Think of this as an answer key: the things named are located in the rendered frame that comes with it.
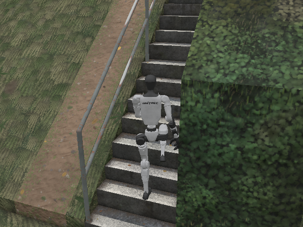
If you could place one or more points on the stairs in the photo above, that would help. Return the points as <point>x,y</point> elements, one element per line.
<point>120,196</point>

